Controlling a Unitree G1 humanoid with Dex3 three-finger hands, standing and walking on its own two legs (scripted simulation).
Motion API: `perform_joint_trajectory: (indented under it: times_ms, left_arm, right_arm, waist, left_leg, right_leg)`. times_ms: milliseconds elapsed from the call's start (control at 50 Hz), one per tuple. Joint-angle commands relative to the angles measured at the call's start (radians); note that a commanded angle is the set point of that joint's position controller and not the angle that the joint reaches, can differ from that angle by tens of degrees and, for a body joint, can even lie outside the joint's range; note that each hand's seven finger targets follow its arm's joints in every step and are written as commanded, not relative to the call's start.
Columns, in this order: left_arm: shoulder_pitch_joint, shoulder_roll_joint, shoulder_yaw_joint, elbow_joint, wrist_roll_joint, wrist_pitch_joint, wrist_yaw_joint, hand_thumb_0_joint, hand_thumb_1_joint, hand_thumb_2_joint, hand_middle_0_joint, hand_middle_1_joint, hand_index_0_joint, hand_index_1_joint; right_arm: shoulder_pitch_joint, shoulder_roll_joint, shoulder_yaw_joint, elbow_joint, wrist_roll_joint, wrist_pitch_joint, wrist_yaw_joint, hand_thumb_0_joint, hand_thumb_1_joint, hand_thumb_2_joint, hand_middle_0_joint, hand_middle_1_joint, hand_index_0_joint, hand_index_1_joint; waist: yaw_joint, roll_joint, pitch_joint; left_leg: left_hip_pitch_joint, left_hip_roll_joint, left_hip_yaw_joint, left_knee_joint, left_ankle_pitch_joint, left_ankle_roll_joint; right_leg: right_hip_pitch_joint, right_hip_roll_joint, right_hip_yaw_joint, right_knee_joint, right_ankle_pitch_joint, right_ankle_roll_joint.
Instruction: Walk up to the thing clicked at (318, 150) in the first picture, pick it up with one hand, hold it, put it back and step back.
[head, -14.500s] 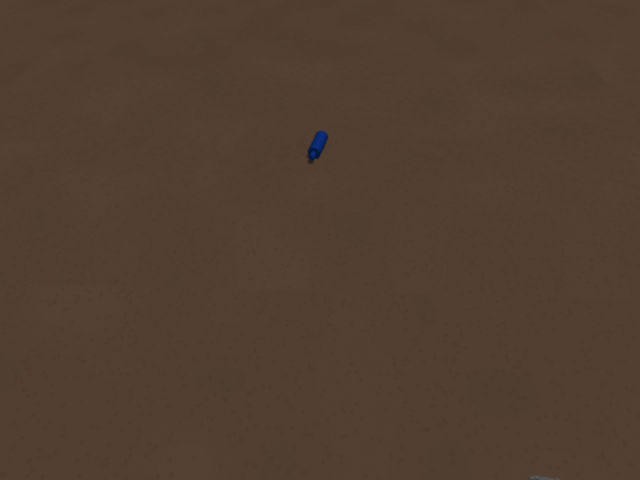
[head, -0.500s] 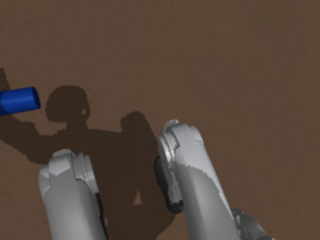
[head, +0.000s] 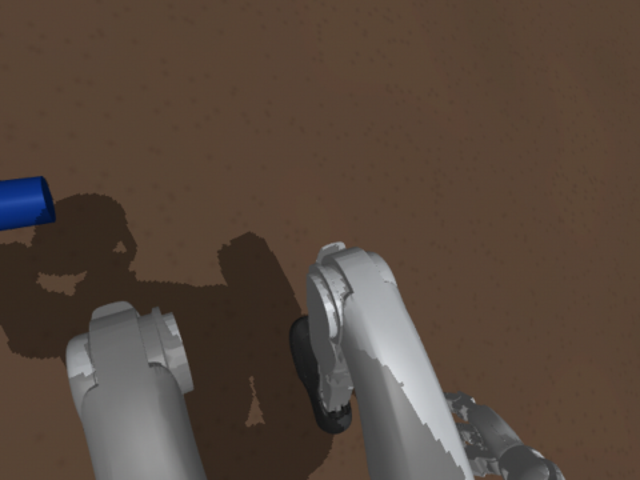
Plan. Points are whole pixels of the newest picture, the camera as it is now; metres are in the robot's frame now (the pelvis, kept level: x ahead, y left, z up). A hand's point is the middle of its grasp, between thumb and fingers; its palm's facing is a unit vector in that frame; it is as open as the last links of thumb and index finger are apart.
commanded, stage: rest palm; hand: left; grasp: from above
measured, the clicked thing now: out of the picture +0.47 +0.34 -0.28
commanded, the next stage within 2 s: close in 1.02 s
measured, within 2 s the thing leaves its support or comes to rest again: neither
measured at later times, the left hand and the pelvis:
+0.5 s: hand out of the picture +0.46 +0.31 -0.24, palm faces -0.47 -0.11 -0.88, open 13.4 cm; pelvis +0.01 +0.00 -0.01, yaw -3 degrees
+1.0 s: hand out of the picture +0.45 +0.32 -0.26, palm faces -0.46 -0.11 -0.88, open 13.5 cm; pelvis +0.01 +0.01 -0.01, yaw -4 degrees
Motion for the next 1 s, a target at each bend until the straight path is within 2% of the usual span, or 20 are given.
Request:
perform_joint_trajectory:
  times_ms: [0,60,100,120,260,300,320,360,400,420,440,600,640,660,700,740,760,840,880,980]
  left_arm:
    - [-0.312,0.252,0.027,-0.116,-0.027,0.029,0.058,0.0,-0.452,0.932,-0.044,-1.067,-0.091,-1.019]
    - [-0.302,0.254,0.025,-0.125,-0.048,0.033,0.051,0.0,-0.452,0.926,-0.044,-1.067,-0.092,-1.016]
    - [-0.282,0.296,0.046,-0.138,-0.063,0.031,0.051,0.0,-0.444,0.917,-0.044,-1.073,-0.096,-1.018]
    - [-0.262,0.31,0.049,-0.126,-0.062,0.03,0.05,0.0,-0.446,0.921,-0.046,-1.073,-0.098,-1.019]
    - [-0.206,0.324,0.055,-0.125,-0.092,0.015,0.055,0.0,-0.437,0.927,-0.052,-1.08,-0.105,-1.024]
    - [-0.181,0.343,0.074,-0.132,-0.092,0.009,0.063,0.0,-0.426,0.99,-0.068,-1.097,-0.111,-1.052]
    - [-0.189,0.331,0.06,-0.111,-0.088,0.008,0.064,0.0,-0.428,0.986,-0.065,-1.094,-0.109,-1.049]
    - [-0.203,0.337,0.055,-0.118,-0.082,0.002,0.068,0.0,-0.416,1.002,-0.076,-1.106,-0.119,-1.061]
    - [-0.175,0.35,0.073,-0.124,-0.089,-0.002,0.084,0.0,-0.419,1.017,-0.082,-1.11,-0.12,-1.069]
    - [-0.175,0.344,0.062,-0.104,-0.08,0.0,0.084,0.0,-0.424,1.027,-0.08,-1.11,-0.116,-1.072]
    - [-0.18,0.337,0.061,-0.114,-0.083,-0.003,0.09,0.0,-0.433,1.017,-0.073,-1.109,-0.11,-1.069]
    - [-0.223,0.304,0.027,-0.077,-0.068,-0.001,0.119,0.0,-0.434,1.019,-0.074,-1.118,-0.11,-1.08]
    - [-0.225,0.317,0.031,-0.076,-0.063,-0.001,0.127,0.0,-0.443,1.033,-0.079,-1.106,-0.106,-1.078]
    - [-0.22,0.288,0.011,-0.059,-0.059,0.004,0.121,0.0,-0.445,1.001,-0.068,-1.112,-0.104,-1.074]
    - [-0.224,0.309,0.025,-0.066,-0.059,0.006,0.125,0.0,-0.433,0.99,-0.068,-1.112,-0.107,-1.071]
    - [-0.234,0.295,0.013,-0.07,-0.064,0.007,0.124,0.0,-0.446,0.975,-0.06,-1.1,-0.098,-1.059]
    - [-0.222,0.319,0.03,-0.06,-0.062,0.008,0.128,0.0,-0.446,0.982,-0.064,-1.102,-0.099,-1.065]
    - [-0.214,0.296,0.012,-0.056,-0.058,0.014,0.13,0.0,-0.46,0.985,-0.06,-1.096,-0.092,-1.062]
    - [-0.209,0.33,0.035,-0.049,-0.06,0.012,0.139,0.0,-0.452,0.991,-0.062,-1.106,-0.094,-1.071]
    - [-0.195,0.321,0.033,-0.035,-0.063,0.016,0.142,0.0,-0.451,1.004,-0.065,-1.106,-0.095,-1.075]
  right_arm:
    - [0.184,-0.309,-0.071,0.0,-0.008,-0.024,-0.014,0.0,-0.895,-0.896,0.2,0.3,0.2,0.3]
    - [0.194,-0.315,-0.06,0.003,-0.017,-0.045,-0.004,0.0,-0.896,-0.896,0.2,0.3,0.2,0.3]
    - [0.198,-0.321,-0.052,0.0,-0.016,-0.052,-0.002,0.0,-0.896,-0.896,0.2,0.299,0.2,0.299]
    - [0.201,-0.323,-0.046,0.0,-0.018,-0.053,0.0,0.0,-0.897,-0.896,0.2,0.3,0.2,0.3]
    - [0.212,-0.328,-0.017,0.009,-0.03,-0.068,0.017,0.0,-0.899,-0.896,0.2,0.3,0.2,0.3]
    - [0.214,-0.338,-0.014,0.003,-0.032,-0.068,0.02,0.0,-0.898,-0.896,0.2,0.3,0.2,0.3]
    - [0.212,-0.339,-0.012,0.003,-0.035,-0.07,0.023,0.0,-0.898,-0.896,0.2,0.3,0.2,0.3]
    - [0.204,-0.339,-0.008,-0.001,-0.038,-0.077,0.028,0.0,-0.899,-0.897,0.2,0.3,0.2,0.3]
    - [0.198,-0.34,-0.005,0.005,-0.035,-0.073,0.027,0.0,-0.899,-0.897,0.2,0.3,0.2,0.3]
    - [0.206,-0.342,-0.004,0.0,-0.041,-0.077,0.03,0.0,-0.899,-0.897,0.2,0.3,0.2,0.3]
    - [0.192,-0.341,-0.005,0.004,-0.042,-0.078,0.03,0.0,-0.899,-0.898,0.2,0.3,0.2,0.3]
    - [0.176,-0.352,0.003,0.003,-0.054,-0.087,0.037,0.0,-0.901,-0.9,0.2,0.3,0.2,0.3]
    - [0.163,-0.357,0.003,-0.002,-0.057,-0.092,0.039,0.0,-0.901,-0.9,0.2,0.3,0.2,0.3]
    - [0.161,-0.356,0.001,-0.001,-0.056,-0.097,0.042,0.0,-0.902,-0.901,0.2,0.3,0.2,0.3]
    - [0.148,-0.364,0.001,-0.011,-0.063,-0.104,0.046,0.0,-0.9,-0.901,0.2,0.3,0.2,0.3]
    - [0.15,-0.365,-0.002,-0.002,-0.059,-0.11,0.052,0.0,-0.9,-0.901,0.2,0.3,0.2,0.3]
    - [0.134,-0.371,0.002,-0.016,-0.065,-0.113,0.053,0.0,-0.901,-0.902,0.2,0.3,0.2,0.3]
    - [0.144,-0.372,0.004,-0.012,-0.066,-0.115,0.063,0.0,-0.901,-0.902,0.2,0.3,0.2,0.3]
    - [0.13,-0.379,0.005,-0.024,-0.061,-0.12,0.062,0.0,-0.901,-0.902,0.2,0.3,0.2,0.3]
    - [0.133,-0.388,0.006,-0.031,-0.063,-0.13,0.073,0.0,-0.9,-0.902,0.2,0.3,0.2,0.3]
  waist:
    - [-0.023,0.486,-0.568]
    - [-0.041,0.492,-0.585]
    - [-0.022,0.49,-0.599]
    - [-0.025,0.501,-0.599]
    - [-0.03,0.463,-0.587]
    - [-0.022,0.468,-0.592]
    - [-0.039,0.469,-0.571]
    - [-0.044,0.45,-0.561]
    - [-0.022,0.458,-0.577]
    - [-0.039,0.46,-0.562]
    - [-0.031,0.469,-0.566]
    - [-0.07,0.463,-0.526]
    - [-0.065,0.482,-0.516]
    - [-0.071,0.483,-0.506]
    - [-0.072,0.502,-0.52]
    - [-0.073,0.518,-0.492]
    - [-0.069,0.505,-0.5]
    - [-0.076,0.508,-0.497]
    - [-0.071,0.5,-0.501]
    - [-0.075,0.498,-0.468]
  left_leg:
    - [0.567,0.022,0.074,-0.307,0.129,0.01]
    - [0.566,0.025,0.072,-0.279,0.154,0.01]
    - [0.567,0.024,0.076,-0.278,0.174,0.01]
    - [0.562,0.025,0.078,-0.268,0.186,0.009]
    - [0.526,0.027,0.087,-0.229,0.224,0.016]
    - [0.547,0.03,0.076,-0.236,0.246,0.012]
    - [0.54,0.032,0.074,-0.226,0.235,0.011]
    - [0.522,0.034,0.078,-0.211,0.219,0.018]
    - [0.522,0.032,0.077,-0.224,0.231,0.015]
    - [0.535,0.035,0.075,-0.218,0.23,0.014]
    - [0.529,0.037,0.072,-0.224,0.223,0.014]
    - [0.533,0.041,0.055,-0.212,0.225,0.01]
    - [0.538,0.042,0.046,-0.227,0.215,0.005]
    - [0.561,0.044,0.045,-0.222,0.212,0.002]
    - [0.566,0.045,0.043,-0.222,0.209,0.001]
    - [0.572,0.047,0.037,-0.231,0.212,-0.004]
    - [0.564,0.048,0.032,-0.231,0.203,-0.003]
    - [0.573,0.049,0.027,-0.227,0.23,-0.007]
    - [0.553,0.048,0.029,-0.226,0.218,-0.002]
    - [0.557,0.053,0.015,-0.232,0.213,-0.008]
  right_leg:
    - [0.189,0.011,-0.148,-0.154,0.157,-0.082]
    - [0.216,0.016,-0.154,-0.145,0.182,-0.079]
    - [0.257,0.019,-0.152,-0.154,0.199,-0.08]
    - [0.267,0.019,-0.153,-0.147,0.21,-0.081]
    - [0.335,0.034,-0.158,-0.156,0.256,-0.083]
    - [0.339,0.035,-0.169,-0.153,0.262,-0.083]
    - [0.327,0.035,-0.171,-0.146,0.256,-0.085]
    - [0.343,0.04,-0.166,-0.154,0.256,-0.081]
    - [0.363,0.042,-0.169,-0.16,0.264,-0.082]
    - [0.344,0.042,-0.173,-0.151,0.26,-0.081]
    - [0.354,0.045,-0.174,-0.158,0.257,-0.082]
    - [0.328,0.045,-0.191,-0.141,0.265,-0.078]
    - [0.312,0.044,-0.196,-0.137,0.25,-0.08]
    - [0.294,0.042,-0.196,-0.131,0.25,-0.079]
    - [0.308,0.044,-0.198,-0.131,0.249,-0.078]
    - [0.287,0.039,-0.202,-0.124,0.247,-0.075]
    - [0.295,0.041,-0.203,-0.124,0.242,-0.077]
    - [0.29,0.04,-0.205,-0.112,0.264,-0.075]
    - [0.308,0.044,-0.202,-0.121,0.261,-0.077]
    - [0.281,0.04,-0.209,-0.108,0.249,-0.074]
